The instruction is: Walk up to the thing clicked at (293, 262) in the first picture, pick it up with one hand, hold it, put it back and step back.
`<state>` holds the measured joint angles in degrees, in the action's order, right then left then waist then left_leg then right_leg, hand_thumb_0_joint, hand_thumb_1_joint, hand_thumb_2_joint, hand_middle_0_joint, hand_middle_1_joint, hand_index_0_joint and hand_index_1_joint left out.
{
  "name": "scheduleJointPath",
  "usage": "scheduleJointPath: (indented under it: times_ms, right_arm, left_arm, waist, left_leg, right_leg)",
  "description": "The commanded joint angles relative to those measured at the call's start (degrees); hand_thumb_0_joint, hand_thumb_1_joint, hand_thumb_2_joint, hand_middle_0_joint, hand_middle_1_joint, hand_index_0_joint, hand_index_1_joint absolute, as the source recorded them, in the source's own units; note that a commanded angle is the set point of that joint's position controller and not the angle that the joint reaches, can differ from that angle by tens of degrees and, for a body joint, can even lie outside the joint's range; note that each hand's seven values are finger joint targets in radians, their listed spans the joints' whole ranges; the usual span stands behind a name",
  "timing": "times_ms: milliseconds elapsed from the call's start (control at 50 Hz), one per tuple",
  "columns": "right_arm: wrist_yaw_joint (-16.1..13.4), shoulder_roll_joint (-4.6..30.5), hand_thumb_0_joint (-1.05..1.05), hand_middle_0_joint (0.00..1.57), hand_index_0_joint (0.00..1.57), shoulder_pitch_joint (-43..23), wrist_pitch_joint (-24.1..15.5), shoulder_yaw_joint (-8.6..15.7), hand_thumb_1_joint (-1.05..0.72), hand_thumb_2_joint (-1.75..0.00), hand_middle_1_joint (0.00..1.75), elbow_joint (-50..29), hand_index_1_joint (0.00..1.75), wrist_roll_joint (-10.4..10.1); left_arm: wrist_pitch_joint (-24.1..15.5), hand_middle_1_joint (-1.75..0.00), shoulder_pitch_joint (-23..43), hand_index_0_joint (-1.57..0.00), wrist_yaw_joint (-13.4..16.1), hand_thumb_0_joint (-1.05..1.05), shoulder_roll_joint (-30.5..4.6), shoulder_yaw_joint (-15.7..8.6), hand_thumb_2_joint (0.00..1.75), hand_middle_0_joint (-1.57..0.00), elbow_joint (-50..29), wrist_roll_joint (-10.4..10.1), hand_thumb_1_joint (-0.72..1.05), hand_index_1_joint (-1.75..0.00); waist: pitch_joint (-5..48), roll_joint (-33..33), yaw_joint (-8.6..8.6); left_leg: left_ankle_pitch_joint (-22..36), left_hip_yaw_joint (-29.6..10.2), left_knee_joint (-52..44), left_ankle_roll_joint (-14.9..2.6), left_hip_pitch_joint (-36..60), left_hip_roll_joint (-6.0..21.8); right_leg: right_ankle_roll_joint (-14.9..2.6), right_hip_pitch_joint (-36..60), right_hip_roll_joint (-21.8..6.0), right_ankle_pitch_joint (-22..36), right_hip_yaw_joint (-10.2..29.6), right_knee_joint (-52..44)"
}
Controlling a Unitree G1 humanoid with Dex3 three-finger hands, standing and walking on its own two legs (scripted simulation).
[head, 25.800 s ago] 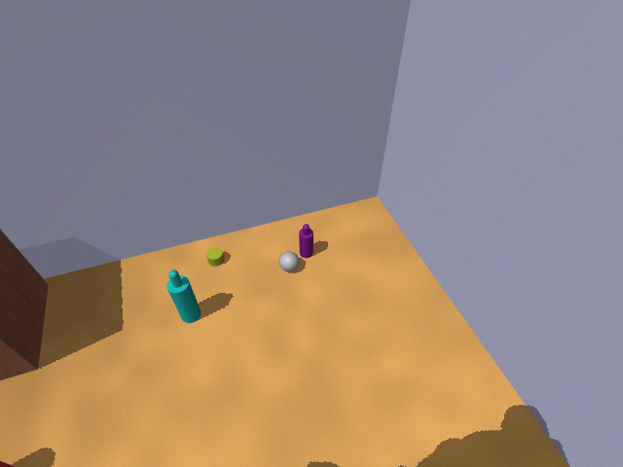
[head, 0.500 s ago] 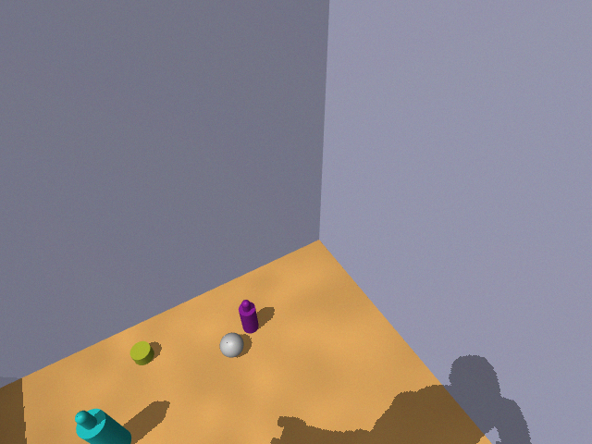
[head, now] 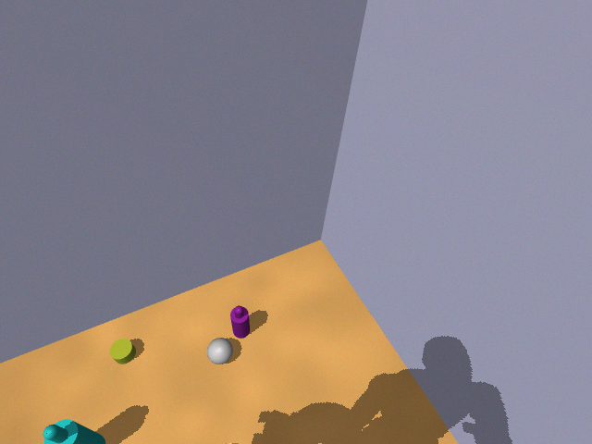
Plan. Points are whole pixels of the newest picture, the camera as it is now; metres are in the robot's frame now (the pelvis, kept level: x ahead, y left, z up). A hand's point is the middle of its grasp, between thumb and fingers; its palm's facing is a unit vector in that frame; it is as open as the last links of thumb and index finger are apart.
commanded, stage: walk up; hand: left
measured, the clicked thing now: (220, 350) +0.51 +0.22 -0.71
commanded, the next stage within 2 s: stand in 1.94 s
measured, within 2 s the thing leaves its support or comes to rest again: neither
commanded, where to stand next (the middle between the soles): +0.12 -0.02 m, yaw +1 degrees
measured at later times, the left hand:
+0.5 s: hand out of the picture +0.11 +0.27 -0.14, palm faces -0.04 -0.92 -0.39, open 7.4 cm
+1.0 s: hand out of the picture +0.13 +0.23 -0.13, palm faces -0.03 -0.94 -0.34, open 7.4 cm
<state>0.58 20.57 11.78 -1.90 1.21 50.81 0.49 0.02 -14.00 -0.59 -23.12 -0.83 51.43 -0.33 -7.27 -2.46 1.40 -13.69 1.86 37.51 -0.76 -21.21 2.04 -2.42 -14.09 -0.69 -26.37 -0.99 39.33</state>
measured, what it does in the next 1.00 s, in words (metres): stands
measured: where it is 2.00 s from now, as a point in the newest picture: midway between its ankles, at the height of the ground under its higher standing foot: outside the picture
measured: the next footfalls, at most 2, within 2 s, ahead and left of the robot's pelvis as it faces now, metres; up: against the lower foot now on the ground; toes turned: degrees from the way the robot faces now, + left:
none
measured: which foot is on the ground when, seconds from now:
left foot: down 0.00-1.00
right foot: down 0.00-1.00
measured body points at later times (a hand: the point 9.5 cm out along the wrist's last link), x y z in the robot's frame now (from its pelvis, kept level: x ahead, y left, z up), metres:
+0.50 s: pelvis +0.05 -0.01 +0.00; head +0.06 -0.01 +0.45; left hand +0.12 +0.31 -0.12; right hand +0.16 -0.32 -0.11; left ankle +0.07 +0.12 -0.72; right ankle -0.01 -0.13 -0.72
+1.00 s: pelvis +0.04 -0.02 +0.02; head +0.05 -0.02 +0.47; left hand +0.13 +0.28 -0.11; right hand +0.08 -0.32 -0.12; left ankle +0.06 +0.11 -0.72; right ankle +0.04 -0.14 -0.72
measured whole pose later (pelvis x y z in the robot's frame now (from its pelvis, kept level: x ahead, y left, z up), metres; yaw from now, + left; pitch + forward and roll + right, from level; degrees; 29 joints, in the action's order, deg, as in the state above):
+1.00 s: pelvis +0.04 -0.02 +0.02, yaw +0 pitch -4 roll +0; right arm 0.8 20.9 10.4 -0.1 1.1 63.0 0.4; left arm -0.7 -7.1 -0.8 -20.1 -0.3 59.5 0.4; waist -4.6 0.2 -0.5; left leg -13.3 -0.5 28.1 0.7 -11.0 0.7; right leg 0.1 -9.6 -1.7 -15.5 -2.7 28.6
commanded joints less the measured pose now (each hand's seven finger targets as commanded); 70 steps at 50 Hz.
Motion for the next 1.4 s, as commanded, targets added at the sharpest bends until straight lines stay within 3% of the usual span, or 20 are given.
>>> scheduleJointPath:
  times_ms: [0, 60, 140, 200, 440, 500, 540, 560, 580, 620, 660, 680, 700, 720, 740, 860, 900, 920, 1080, 1380]
  right_arm:
    - [-0.1, 14.8, 0.0, 0.2, 0.2, -1.6, -0.8, 3.3, -0.9, -0.9, 0.3, -3.8, 0.3, -0.2]
    - [0.3, 13.7, 0.0, 0.2, 0.2, -3.2, -0.8, 2.8, -0.9, -0.9, 0.3, -2.8, 0.3, 0.0]
    - [0.2, 13.3, 0.0, 0.2, 0.2, -2.8, -2.1, 2.3, -0.9, -0.9, 0.3, -1.1, 0.3, -0.3]
    - [-0.1, 13.5, 0.0, 0.2, 0.2, -3.6, -2.0, 2.6, -0.9, -0.9, 0.3, -0.5, 0.3, -0.7]
    - [0.0, 11.8, 0.0, 0.2, 0.2, -7.3, -0.6, 2.8, -0.9, -0.9, 0.3, 0.8, 0.3, -0.2]
    - [0.0, 14.2, 0.0, 0.2, 0.2, -2.5, -1.1, 3.7, -0.9, -0.9, 0.3, 2.8, 0.3, -0.2]
    - [-0.3, 17.9, 0.0, 0.2, 0.2, 1.4, -1.3, 4.7, -0.9, -0.9, 0.3, 3.5, 0.3, -0.2]
    - [-0.5, 18.4, 0.0, 0.2, 0.2, 1.6, -1.5, 4.8, -0.9, -0.9, 0.3, 3.3, 0.3, 0.1]
    - [-0.7, 18.4, 0.0, 0.2, 0.2, 0.6, -1.4, 4.8, -0.9, -0.9, 0.3, 2.8, 0.3, 0.3]
    - [-0.9, 17.5, 0.0, 0.2, 0.2, -3.8, -1.1, 4.2, -0.9, -0.9, 0.3, 1.8, 0.3, 0.4]
    - [-0.7, 14.1, 0.0, 0.2, 0.2, -9.0, -0.1, 3.0, -0.9, -0.9, 0.3, 1.2, 0.3, -0.2]
    - [-0.6, 10.8, 0.0, 0.2, 0.2, -8.6, 0.4, 2.0, -0.9, -0.9, 0.3, 0.6, 0.3, -1.0]
    - [-0.6, 8.0, 0.0, 0.2, 0.2, -6.9, 1.1, 1.0, -0.9, -0.9, 0.3, 0.7, 0.3, -0.8]
    - [-1.1, 10.8, 0.0, 0.2, 0.2, -7.1, 1.8, 2.1, -0.9, -0.9, 0.3, 2.1, 0.3, -0.7]
    - [-0.8, 11.4, 0.0, 0.2, 0.2, -5.1, 1.8, 2.5, -0.9, -0.9, 0.3, 3.3, 0.3, -0.6]
    - [-0.5, 10.6, 0.0, 0.2, 0.2, -0.5, 0.5, 2.0, -0.9, -0.9, 0.3, 7.9, 0.3, 0.1]
    - [-0.7, 13.6, 0.0, 0.2, 0.2, -3.0, -0.1, 2.7, -0.9, -0.9, 0.3, 8.0, 0.3, 0.7]
    - [-0.4, 14.3, 0.0, 0.2, 0.2, -6.0, -0.2, 2.5, -0.9, -0.9, 0.3, 7.6, 0.3, 0.3]
    - [-0.4, 12.6, 0.0, 0.2, 0.2, -6.6, -0.5, 1.1, -0.9, -0.9, 0.3, 10.5, 0.3, -0.1]
    - [-0.7, 11.9, 0.0, 0.2, 0.2, -9.5, -0.1, 1.3, -0.9, -0.9, 0.3, 10.5, 0.3, -0.3]
  left_arm:
    - [-2.8, -0.3, -7.0, -0.2, 0.7, 0.0, -11.7, -3.6, 0.9, -0.2, -0.1, 1.4, 0.9, -0.3]
    - [-3.4, -0.3, -0.8, -0.2, 0.4, 0.0, -13.4, -3.7, 0.9, -0.2, -1.1, 1.4, 0.9, -0.3]
    - [-4.1, -0.3, -0.5, -0.2, 0.6, 0.0, -11.5, -3.0, 0.9, -0.2, 0.4, 0.8, 0.9, -0.3]
    - [-4.0, -0.3, -1.1, -0.2, 0.9, 0.0, -11.7, -3.0, 0.9, -0.2, 1.5, 0.4, 0.9, -0.3]
    - [-3.1, -0.3, 2.8, -0.2, 1.5, 0.0, -14.9, -3.4, 0.9, -0.2, 1.0, 0.7, 0.9, -0.3]
    - [-2.6, -0.3, 6.2, -0.2, 1.4, 0.0, -12.7, -2.9, 0.9, -0.2, -0.1, 0.5, 0.9, -0.3]
    - [-2.1, -0.3, 6.6, -0.2, 1.5, 0.0, -10.3, -2.6, 0.9, -0.2, -0.3, 0.4, 0.9, -0.3]
    - [-1.9, -0.3, 6.4, -0.2, 1.7, 0.0, -10.4, -2.8, 0.9, -0.2, -0.3, 0.4, 0.9, -0.3]
    - [-2.1, -0.3, 5.3, -0.2, 1.6, 0.0, -10.4, -2.8, 0.9, -0.2, -0.3, 0.3, 0.9, -0.3]
    - [-2.5, -0.3, 1.4, -0.2, 1.1, 0.0, -10.1, -3.0, 0.9, -0.2, 1.3, 0.1, 0.9, -0.3]
    - [-3.1, -0.3, -2.7, -0.2, 1.1, 0.0, -9.4, -3.2, 0.9, -0.2, 4.2, 0.8, 0.9, -0.3]
    - [-3.5, -0.3, -2.9, -0.2, 1.4, 0.0, -12.7, -4.2, 0.9, -0.2, 4.6, 1.8, 0.9, -0.3]
    - [-3.7, -0.3, 0.0, -0.2, 1.8, 0.0, -15.6, -4.6, 0.9, -0.2, 3.4, 1.8, 0.9, -0.3]
    - [-3.7, -0.3, 3.9, -0.2, 1.5, 0.0, -17.5, -4.3, 0.9, -0.2, 2.3, 1.9, 0.9, -0.3]
    - [-3.7, -0.3, 6.8, -0.2, 1.5, 0.0, -15.6, -4.1, 0.9, -0.2, 1.6, 1.8, 0.9, -0.3]
    - [-2.9, -0.3, 10.5, -0.2, 1.2, 0.0, -12.3, -3.3, 0.9, -0.2, 2.0, 0.9, 0.9, -0.3]
    - [-2.3, -0.3, 9.5, -0.2, 0.9, 0.0, -9.4, -2.6, 0.9, -0.2, 2.4, 0.1, 0.9, -0.3]
    - [-2.0, -0.3, 9.6, -0.2, 0.9, 0.0, -9.5, -2.7, 0.9, -0.2, 3.6, -0.1, 0.9, -0.3]
    - [-2.6, -0.3, 10.6, -0.2, 0.7, 0.0, -9.4, -2.5, 0.9, -0.2, 8.1, 0.5, 0.9, -0.3]
    - [-2.6, -0.3, 11.0, -0.2, 0.7, 0.0, -9.4, -2.0, 0.9, -0.2, 10.9, 0.8, 0.9, -0.3]
  waist:
    - [10.7, 10.8, 0.6]
    - [3.8, 6.0, -1.25]
    - [7.8, 5.2, -1.09]
    - [10.4, 4.2, -0.75]
    - [5.2, -1.6, -1.17]
    - [7.4, 2.9, -3.19]
    - [9.0, 10.7, -4.34]
    - [8.4, 12.1, -4.02]
    - [7.6, 11.1, -3.01]
    - [7.4, 11.9, -0.27]
    - [8.0, 8.8, 2.68]
    - [8.1, -0.4, 2.31]
    - [6.5, -6.0, 0.91]
    - [6.1, -2.9, 0.3]
    - [4.8, -2.2, -1.2]
    - [8.0, -5.2, -3.32]
    - [8.6, 2.0, -1.5]
    - [7.1, 2.5, -0.15]
    - [7.7, 5.9, -0.92]
    - [8.4, 3.1, -1.26]
  left_leg:
    - [-5.1, -11.9, -11.1, -5.83, 4.0, 8.3]
    - [-12.0, -7.7, -10.0, -2.98, 2.6, 3.4]
    - [13.5, -8.4, -9.1, -4.69, 10.0, 6.5]
    - [22.7, -6.6, -6.4, -4.88, 12.3, 6.3]
    - [9.2, -0.2, -2.2, -2.43, 6.5, 0.9]
    - [15.4, -6.7, -7.1, -5.55, 16.2, 5.1]
    - [17.3, -22.2, -14.9, -13.74, 20.8, 16.2]
    - [20.5, -25.3, -16.8, -16.38, 20.0, 19.3]
    - [20.8, -23.3, -16.8, -16.62, 18.1, 19.5]
    - [18.0, -16.3, -14.2, -13.0, 13.3, 15.3]
    - [13.1, -7.5, -7.2, -5.83, 5.6, 8.5]
    - [8.5, -3.3, 1.1, -2.01, -0.9, 3.6]
    - [-10.6, -1.0, 3.0, 0.8, -6.1, -1.0]
    - [-18.9, -4.3, 7.2, -0.15, 1.1, -0.3]
    - [-18.5, -5.2, 8.1, -0.02, 2.8, 0.1]
    - [-0.4, -3.1, -13.4, 0.26, 11.0, -0.1]
    - [8.1, -10.7, -17.5, -1.28, 15.1, 4.4]
    - [2.3, -12.4, -17.5, -2.46, 10.3, 5.8]
    - [6.4, -10.0, -20.0, -1.38, 8.7, 4.8]
    - [12.6, -8.0, -19.7, -1.01, 14.0, 4.2]
  right_leg:
    - [-1.22, 4.6, -2.0, 4.9, 3.5, -11.1]
    - [-4.14, -2.4, -5.6, 2.6, 9.9, -13.8]
    - [-1.53, 0.6, -3.4, 20.5, 4.6, -10.5]
    - [-1.08, 3.7, -3.6, 27.9, 3.9, -9.4]
    - [-5.37, 3.7, -9.6, 28.0, 9.2, -11.5]
    - [-1.53, -3.3, -3.6, 23.1, 2.7, -3.4]
    - [0.61, -9.6, 1.3, 1.5, -0.7, 8.7]
    - [0.28, -11.4, 0.2, -9.5, 2.2, 11.3]
    - [-0.02, -11.1, -1.3, -10.7, 3.2, 11.0]
    - [-0.41, -4.8, -2.6, -4.4, 2.5, 1.9]
    - [0.49, 6.9, -2.2, 13.1, 2.3, -15.8]
    - [-1.07, 11.5, -7.8, 19.0, 12.6, -20.0]
    - [-4.33, 10.8, -17.8, 20.6, 24.6, -25.7]
    - [-10.66, 0.7, -21.4, 15.2, 24.7, -25.3]
    - [-11.26, 0.1, -19.5, 15.9, 21.7, -23.5]
    - [-4.45, 4.0, -11.9, 25.3, 8.5, -16.6]
    - [-0.48, -0.2, -7.0, 18.1, 5.1, -15.7]
    - [0.41, 1.9, -4.3, 6.8, 3.4, -18.5]
    - [0.04, 9.6, -5.2, 16.1, 3.4, -21.0]
    - [1.42, 8.5, -6.3, 21.5, 3.0, -22.9]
